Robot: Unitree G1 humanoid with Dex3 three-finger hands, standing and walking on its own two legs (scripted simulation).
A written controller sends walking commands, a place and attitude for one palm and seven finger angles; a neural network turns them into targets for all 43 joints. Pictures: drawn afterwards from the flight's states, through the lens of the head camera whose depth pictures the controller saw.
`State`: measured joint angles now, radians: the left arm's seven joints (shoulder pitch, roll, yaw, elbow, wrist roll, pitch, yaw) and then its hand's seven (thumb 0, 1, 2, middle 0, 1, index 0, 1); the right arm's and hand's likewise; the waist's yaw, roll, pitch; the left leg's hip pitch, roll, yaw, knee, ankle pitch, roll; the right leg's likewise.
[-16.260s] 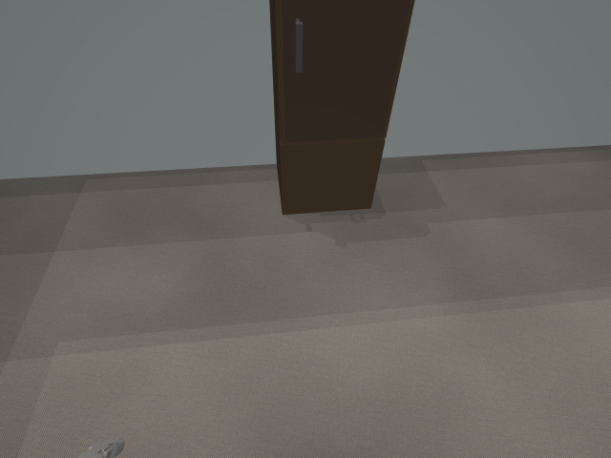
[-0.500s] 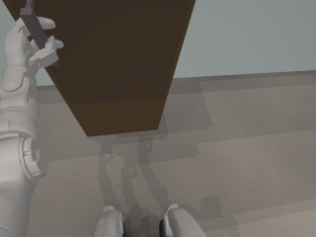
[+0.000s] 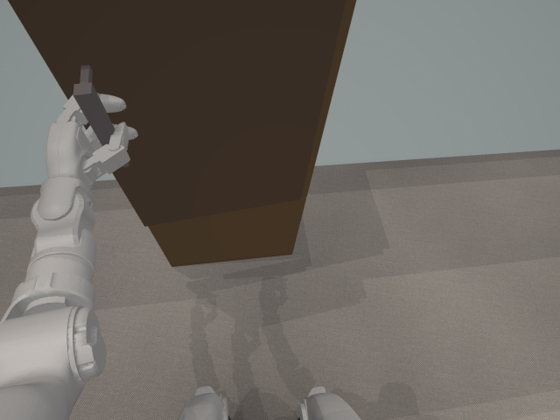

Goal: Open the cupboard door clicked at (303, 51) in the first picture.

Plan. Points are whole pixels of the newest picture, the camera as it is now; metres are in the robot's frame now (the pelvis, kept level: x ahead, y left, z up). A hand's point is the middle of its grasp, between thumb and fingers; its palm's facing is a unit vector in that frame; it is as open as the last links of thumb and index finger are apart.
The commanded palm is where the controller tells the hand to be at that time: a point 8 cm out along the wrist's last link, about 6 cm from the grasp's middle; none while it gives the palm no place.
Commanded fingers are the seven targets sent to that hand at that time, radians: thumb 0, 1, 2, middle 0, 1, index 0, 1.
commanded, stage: pull the door open along its arc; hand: left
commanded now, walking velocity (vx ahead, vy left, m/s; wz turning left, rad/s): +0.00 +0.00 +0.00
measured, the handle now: (105, 120) +0.53 +0.22 +0.08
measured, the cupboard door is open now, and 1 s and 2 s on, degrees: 6 46 49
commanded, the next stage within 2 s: open thumb and fingers to let go in 0.60 s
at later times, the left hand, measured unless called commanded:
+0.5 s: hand (204, 250) +0.32 +0.07 +0.08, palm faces +0.42 -0.91 +0.02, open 6.1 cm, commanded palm +0.26 +0.11 +0.08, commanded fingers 0.00 0.90 0.90 -0.40 -1.35 -0.40 -1.35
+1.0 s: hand (235, 262) +0.30 +0.04 +0.08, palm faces +0.44 -0.90 -0.02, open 7.9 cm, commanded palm +0.26 +0.08 +0.08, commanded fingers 0.00 -0.22 0.42 -0.32 -1.23 -0.32 -1.23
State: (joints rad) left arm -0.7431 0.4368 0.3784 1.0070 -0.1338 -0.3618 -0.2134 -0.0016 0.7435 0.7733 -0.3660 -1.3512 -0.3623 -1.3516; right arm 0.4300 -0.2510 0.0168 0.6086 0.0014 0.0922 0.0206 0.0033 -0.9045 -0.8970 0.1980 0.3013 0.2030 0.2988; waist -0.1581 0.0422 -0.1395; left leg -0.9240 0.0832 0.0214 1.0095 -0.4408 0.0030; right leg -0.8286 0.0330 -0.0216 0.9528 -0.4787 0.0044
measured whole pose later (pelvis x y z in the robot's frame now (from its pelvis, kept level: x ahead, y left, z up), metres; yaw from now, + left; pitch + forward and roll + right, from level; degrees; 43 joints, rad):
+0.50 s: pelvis +0.00 -0.02 +0.01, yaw +4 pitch +11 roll +0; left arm -0.07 -0.13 -0.14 0.25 0.08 -0.23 0.56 0.01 0.70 0.77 -0.34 -1.33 -0.33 -1.32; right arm 0.20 -0.17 0.00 0.53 -0.06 0.05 0.07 0.01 -0.91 -0.90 0.20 0.30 0.20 0.30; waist -0.01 0.03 -0.15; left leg -0.72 0.04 -0.01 0.95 -0.42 -0.02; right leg -0.63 -0.01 -0.05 0.95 -0.51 -0.02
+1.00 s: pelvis +0.00 -0.06 +0.01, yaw +6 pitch +10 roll +2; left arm -0.02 -0.12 -0.18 0.23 0.07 -0.24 0.57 0.01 0.37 0.67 -0.38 -1.30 -0.36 -1.30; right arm 0.21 -0.20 -0.01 0.60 -0.07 0.05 0.00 0.01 -0.91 -0.90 0.19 0.30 0.20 0.30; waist 0.00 0.04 -0.13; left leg -0.69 0.03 -0.04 0.90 -0.38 -0.05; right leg -0.61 -0.01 -0.09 0.96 -0.52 -0.07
